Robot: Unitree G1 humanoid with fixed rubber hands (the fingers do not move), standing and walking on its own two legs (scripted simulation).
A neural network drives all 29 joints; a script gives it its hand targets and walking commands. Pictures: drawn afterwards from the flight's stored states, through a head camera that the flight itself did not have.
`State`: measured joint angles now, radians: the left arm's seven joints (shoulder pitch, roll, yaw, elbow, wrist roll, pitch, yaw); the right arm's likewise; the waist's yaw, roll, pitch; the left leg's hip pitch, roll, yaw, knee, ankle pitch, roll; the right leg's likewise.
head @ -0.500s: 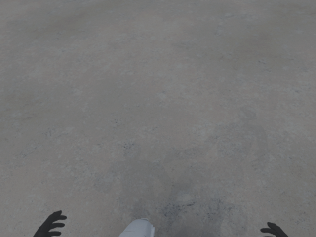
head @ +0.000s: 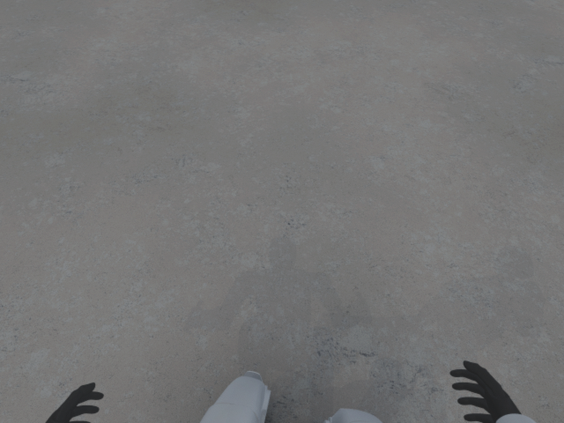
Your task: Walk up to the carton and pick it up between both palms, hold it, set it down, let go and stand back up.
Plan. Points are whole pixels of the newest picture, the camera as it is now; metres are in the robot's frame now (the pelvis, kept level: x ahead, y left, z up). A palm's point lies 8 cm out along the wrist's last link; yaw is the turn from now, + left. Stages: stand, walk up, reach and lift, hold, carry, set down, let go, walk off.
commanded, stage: walk up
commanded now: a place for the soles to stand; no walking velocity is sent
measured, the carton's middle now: out of the picture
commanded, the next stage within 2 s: none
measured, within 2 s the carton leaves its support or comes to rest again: neither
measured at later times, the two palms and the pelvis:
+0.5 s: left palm out of the picture -0.10 +0.41 -0.10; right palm (402, 396) +0.17 -0.15 -0.06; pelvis -0.07 +0.06 +0.00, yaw +22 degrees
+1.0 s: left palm out of the picture -0.27 +0.47 -0.09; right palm (281, 385) +0.18 +0.02 -0.07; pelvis -0.12 +0.14 +0.00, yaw +39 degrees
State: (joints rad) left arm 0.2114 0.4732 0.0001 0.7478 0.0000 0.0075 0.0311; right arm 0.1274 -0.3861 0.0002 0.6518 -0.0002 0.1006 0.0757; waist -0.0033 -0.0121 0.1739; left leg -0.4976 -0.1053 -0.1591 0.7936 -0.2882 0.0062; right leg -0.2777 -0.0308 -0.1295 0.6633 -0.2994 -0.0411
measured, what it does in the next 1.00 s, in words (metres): steps to the left, turning left: left foot, then right foot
